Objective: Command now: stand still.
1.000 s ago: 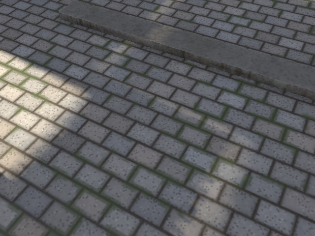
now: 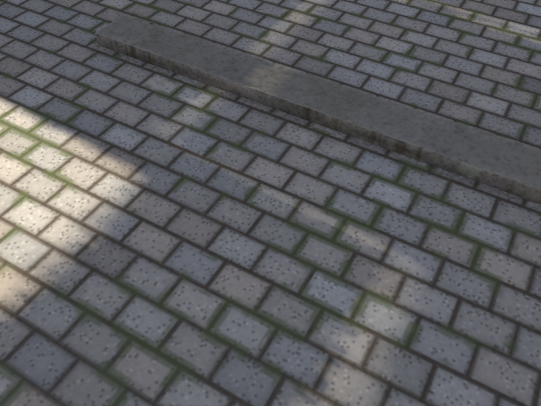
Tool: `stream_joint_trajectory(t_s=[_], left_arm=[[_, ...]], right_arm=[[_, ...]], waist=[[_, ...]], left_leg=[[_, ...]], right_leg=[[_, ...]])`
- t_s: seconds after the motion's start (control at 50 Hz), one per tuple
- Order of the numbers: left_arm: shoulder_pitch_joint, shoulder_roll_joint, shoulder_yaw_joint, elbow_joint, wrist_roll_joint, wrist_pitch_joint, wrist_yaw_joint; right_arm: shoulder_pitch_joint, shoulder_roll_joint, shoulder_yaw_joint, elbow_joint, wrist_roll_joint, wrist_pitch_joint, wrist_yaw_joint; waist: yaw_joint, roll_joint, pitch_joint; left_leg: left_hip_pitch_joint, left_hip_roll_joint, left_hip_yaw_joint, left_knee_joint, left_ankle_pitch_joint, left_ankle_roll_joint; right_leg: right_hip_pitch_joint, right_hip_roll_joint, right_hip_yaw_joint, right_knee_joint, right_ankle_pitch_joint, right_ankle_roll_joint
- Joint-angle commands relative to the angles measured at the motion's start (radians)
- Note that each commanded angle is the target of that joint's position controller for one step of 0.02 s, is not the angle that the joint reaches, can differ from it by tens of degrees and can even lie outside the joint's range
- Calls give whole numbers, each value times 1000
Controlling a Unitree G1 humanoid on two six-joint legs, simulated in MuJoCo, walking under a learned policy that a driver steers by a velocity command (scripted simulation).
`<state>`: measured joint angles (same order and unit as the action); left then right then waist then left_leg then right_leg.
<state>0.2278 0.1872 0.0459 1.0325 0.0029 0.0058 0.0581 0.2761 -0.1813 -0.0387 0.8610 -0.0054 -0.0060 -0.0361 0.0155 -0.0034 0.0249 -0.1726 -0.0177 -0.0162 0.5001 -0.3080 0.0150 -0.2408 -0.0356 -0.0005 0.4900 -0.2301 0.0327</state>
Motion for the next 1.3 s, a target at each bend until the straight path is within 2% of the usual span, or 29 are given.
stream_joint_trajectory(t_s=[0.02, 0.36, 0.38, 0.42, 0.46, 0.48, 0.5, 0.54, 0.58, 0.6, 0.62, 0.64, 0.66, 0.68, 0.7, 0.72, 0.78, 0.86, 0.98, 1.02, 1.06, 1.08, 1.1, 1.12, 1.14, 1.16, 1.2, 1.24, 1.3], left_arm=[[30, 91, 15, -8, 0, -5, 3], [51, 75, -1, 68, -3, -3, 3], [86, 70, -1, 87, -10, -1, 4], [49, 108, 13, 61, -26, -12, 0], [-101, 30, -10, -29, -37, -62, -24], [-129, 54, -5, -45, -31, -82, -38], [-136, 68, -1, -64, -37, -99, -48], [-73, 64, -6, -67, -50, -122, -59], [77, 65, 4, -4, -36, -132, -58], [198, 78, 19, 2, 25, -96, -81], [314, 91, 33, 42, 35, -83, -78], [480, 150, 48, 59, 56, -88, -66], [417, 174, 32, 36, 52, -90, -65], [288, 188, 35, 0, 45, -87, -61], [187, 166, 32, -42, 35, -97, -63], [167, 160, 28, -49, 24, -106, -65], [211, 105, 9, -28, 19, -131, -56], [282, 105, 9, -14, 12, -141, -63], [304, 143, 15, -2, 8, -142, -62], [309, 184, 23, 5, 15, -130, -54], [267, 234, 38, 0, 27, -105, -41], [250, 198, 32, -23, 28, -100, -42], [320, 12, -5, -75, -3, -110, -72], [259, 92, 12, -96, -16, -132, -76], [140, 135, 25, -134, -16, -134, -70], [97, 131, 19, -143, -5, -137, -72], [122, 79, 7, -145, 25, -113, -87], [82, 50, -4, -169, 36, -84, -105], [-104, 68, -15, -243, 40, -69, -114]], right_arm=[[31, -91, -20, -18, 1, -10, -5], [66, -81, -9, 110, 5, -8, -6], [103, -86, -13, 130, 9, -5, -8], [144, -147, -34, 127, 27, -6, -10], [155, -216, -55, 116, 42, -42, -8], [144, -212, -57, 111, 36, -56, -8], [109, -177, -48, 88, 25, -71, -5], [16, -168, -42, 40, 45, -85, 8], [-38, -205, -51, 26, 52, -82, 14], [-25, -218, -67, 57, -40, -66, 25], [-46, -181, -61, 46, -55, -67, 27], [-129, -83, -34, 5, -54, -75, 35], [-179, 7, -10, -70, -44, -88, 48], [-188, -24, -10, -100, -39, -93, 64], [-203, -80, -18, -99, -36, -95, 77], [-169, -102, -25, -82, -38, -94, 85], [-159, -97, -23, -78, -47, -62, 108], [-335, -94, -14, -152, -36, -43, 107], [-449, -90, -1, -207, -25, -39, 98], [-363, -120, -13, -190, -31, -41, 78], [21, -190, -49, -77, -28, -48, 54], [216, -262, -76, -19, -45, -54, 40], [236, -352, -93, -2, -73, -64, 39], [202, -320, -92, 2, -45, -65, 53], [90, -259, -79, 10, -47, -73, 56], [48, -190, -64, 11, -38, -84, 59], [19, -114, -37, 41, -32, -97, 55], [50, -96, -27, 70, -14, -112, 49], [126, -119, -24, 90, -5, -127, 51]], waist=[[1, 6, 3], [-4, 6, 24], [-7, 18, -29], [-38, 51, 80], [-69, 212, 163], [-70, 205, 166], [-50, 182, 155], [5, 154, 114], [82, 119, 48], [123, 74, 7], [166, -23, 5], [244, -269, -41], [164, -338, 13], [88, -213, 69], [48, -66, 81], [24, -11, 44], [0, -48, 62], [25, -35, 131], [27, -71, 140], [-29, -138, 48], [-210, -164, -143], [-278, -101, -257], [-154, 212, -347], [-160, 198, -368], [-110, 119, -160], [-89, 3, -92], [3, 13, -39], [28, 36, 32], [2, 20, 132]], left_leg=[[-78, 47, -44, -111, 187, 31], [-72, 41, -30, -136, 166, 20], [-51, 20, -14, -135, -87, 35], [-108, 97, -143, -185, -565, 105], [-41, 314, -436, -370, -582, 205], [-43, 378, -505, -405, -500, 233], [-19, 390, -505, -400, -428, 231], [-51, 338, -371, -381, -299, 179], [-203, 201, -171, -285, -242, 135], [-258, 127, -102, -205, -386, 157], [-419, 80, -55, 0, -300, 149], [-582, -15, 55, 450, -198, 120], [-799, -61, -45, 670, -157, 122], [-869, 49, -87, 777, -26, 125], [-850, 115, -64, 792, 99, 106], [-771, 136, -58, 745, 126, 83], [-706, 144, 0, 695, 171, 34], [-723, 129, 62, 470, 248, 16], [-487, 62, 162, 143, 274, 104], [-320, -21, 196, 138, 173, 145], [82, -76, 178, 88, 95, 181], [394, 64, 10, 97, -86, 196], [623, 367, -538, -80, -557, 255], [566, 389, -869, -302, -662, 254], [423, 349, -673, -291, -505, 230], [263, 323, -515, -286, -310, 224], [48, 246, -336, -323, -189, 183], [-37, 213, -257, -386, -158, 184], [-55, 161, -128, -463, 35, 182]], right_leg=[[66, -12, 18, -63, 136, -31], [66, -1, 11, -87, 115, -35], [79, 36, -32, -50, -100, -45], [-121, 41, -25, 37, -481, -77], [-307, 29, -65, 236, -180, -72], [-355, -23, -10, 343, -160, -88], [-407, -54, 24, 419, -182, -101], [-308, -71, 15, 273, -187, -116], [50, 32, -132, 70, -63, -94], [213, 113, -242, -10, -113, -76], [427, 88, -188, -9, -108, -72], [527, -162, 184, -164, -411, -105], [435, -332, 664, -383, -703, -189], [340, -410, 768, -425, -783, -264], [282, -381, 650, -392, -646, -259], [242, -316, 507, -384, -531, -240], [189, -214, 299, -447, -337, -214], [206, -170, 141, -503, -93, -222], [329, -190, -30, -510, 480, -201], [392, -212, -72, -300, 1024, -184], [309, -201, -101, 157, 1146, -159], [50, -143, -88, 499, 824, -160], [-347, 37, -23, 868, -158, -138], [-456, 74, 135, 986, -189, -173], [-543, 1, 102, 997, -64, -183], [-501, -45, 87, 936, 15, -182], [-388, -90, 91, 849, 35, -162], [-411, -122, 76, 794, 28, -133], [-544, -139, -3, 641, 145, -101]])
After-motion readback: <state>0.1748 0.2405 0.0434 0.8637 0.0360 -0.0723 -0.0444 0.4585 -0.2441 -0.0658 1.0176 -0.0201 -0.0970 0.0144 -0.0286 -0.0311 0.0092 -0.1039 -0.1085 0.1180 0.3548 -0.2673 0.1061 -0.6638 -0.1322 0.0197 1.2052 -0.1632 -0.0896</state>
